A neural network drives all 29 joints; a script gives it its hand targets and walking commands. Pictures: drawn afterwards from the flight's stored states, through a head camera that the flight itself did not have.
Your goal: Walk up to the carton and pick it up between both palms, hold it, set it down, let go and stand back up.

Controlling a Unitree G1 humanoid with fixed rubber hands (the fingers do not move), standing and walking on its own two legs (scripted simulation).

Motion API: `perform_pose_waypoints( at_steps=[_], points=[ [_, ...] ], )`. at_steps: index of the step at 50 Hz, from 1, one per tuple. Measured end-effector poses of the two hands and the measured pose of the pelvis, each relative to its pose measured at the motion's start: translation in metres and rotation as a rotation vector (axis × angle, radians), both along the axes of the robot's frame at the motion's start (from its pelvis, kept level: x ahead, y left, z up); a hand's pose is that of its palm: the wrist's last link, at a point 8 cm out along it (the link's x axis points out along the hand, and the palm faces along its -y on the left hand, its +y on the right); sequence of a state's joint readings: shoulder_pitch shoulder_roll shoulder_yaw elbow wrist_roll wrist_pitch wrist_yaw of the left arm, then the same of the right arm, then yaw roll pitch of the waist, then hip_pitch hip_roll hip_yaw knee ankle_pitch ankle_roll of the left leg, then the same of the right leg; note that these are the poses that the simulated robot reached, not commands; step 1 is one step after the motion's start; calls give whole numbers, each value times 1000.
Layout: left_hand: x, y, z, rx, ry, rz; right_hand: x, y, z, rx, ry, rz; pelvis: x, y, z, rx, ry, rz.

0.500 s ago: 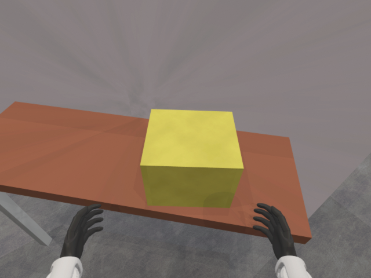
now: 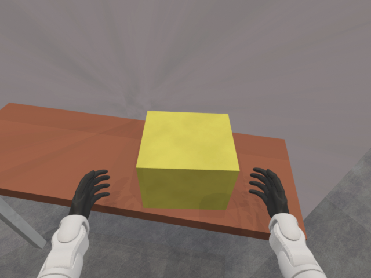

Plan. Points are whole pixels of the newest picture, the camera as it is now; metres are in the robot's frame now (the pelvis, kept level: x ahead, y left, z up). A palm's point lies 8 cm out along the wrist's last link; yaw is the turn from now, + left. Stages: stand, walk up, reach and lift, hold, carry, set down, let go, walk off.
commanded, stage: reach and lift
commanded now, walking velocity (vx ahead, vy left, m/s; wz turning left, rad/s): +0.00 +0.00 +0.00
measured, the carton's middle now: (186, 160) +0.44 +0.01 -0.01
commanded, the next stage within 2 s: none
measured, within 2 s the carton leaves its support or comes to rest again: neither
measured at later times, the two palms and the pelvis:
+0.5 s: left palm (83, 165) +0.34 +0.24 +0.08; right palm (268, 163) +0.36 -0.17 +0.08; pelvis -0.01 +0.01 +0.00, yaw +0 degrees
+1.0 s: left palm (87, 130) +0.41 +0.24 +0.12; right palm (263, 127) +0.42 -0.16 +0.13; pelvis -0.01 +0.01 +0.00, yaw +0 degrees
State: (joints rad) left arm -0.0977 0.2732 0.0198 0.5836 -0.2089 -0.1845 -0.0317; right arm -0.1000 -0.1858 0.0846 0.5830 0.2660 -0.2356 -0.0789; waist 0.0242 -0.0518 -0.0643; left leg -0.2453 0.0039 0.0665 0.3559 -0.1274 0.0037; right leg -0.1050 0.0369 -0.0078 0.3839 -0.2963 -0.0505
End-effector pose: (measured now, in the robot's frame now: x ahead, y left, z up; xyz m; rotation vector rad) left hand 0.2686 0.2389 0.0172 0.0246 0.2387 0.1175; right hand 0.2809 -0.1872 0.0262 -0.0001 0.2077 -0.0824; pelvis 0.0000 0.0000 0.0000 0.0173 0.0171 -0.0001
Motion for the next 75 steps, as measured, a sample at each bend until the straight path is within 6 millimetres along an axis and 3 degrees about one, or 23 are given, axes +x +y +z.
perform_pose_waypoints(
  at_steps=[9,18,33,47,58,66,75],
  points=[
    [23,6,26,-12,2,12,24,3,22,3,2,4,-3,2,2,-4,7,-5],
    [45,4,33,-28,19,3,51,11,39,-1,3,0,-6,3,2,-10,32,-1],
    [94,8,82,7,-10,9,96,16,74,-2,10,2,-11,8,1,-23,71,0],
    [129,7,96,8,4,16,134,24,100,-19,28,-3,-14,10,-2,-33,147,7],
    [157,3,122,17,-15,15,158,25,121,-26,23,-24,-11,13,-4,-41,197,7],
    [164,0,108,21,-9,12,162,26,109,-43,43,-15,-8,14,-5,-41,235,2],
    [139,5,40,14,67,26,147,34,51,-55,91,14,-12,15,-10,-44,282,2]
  ],
)
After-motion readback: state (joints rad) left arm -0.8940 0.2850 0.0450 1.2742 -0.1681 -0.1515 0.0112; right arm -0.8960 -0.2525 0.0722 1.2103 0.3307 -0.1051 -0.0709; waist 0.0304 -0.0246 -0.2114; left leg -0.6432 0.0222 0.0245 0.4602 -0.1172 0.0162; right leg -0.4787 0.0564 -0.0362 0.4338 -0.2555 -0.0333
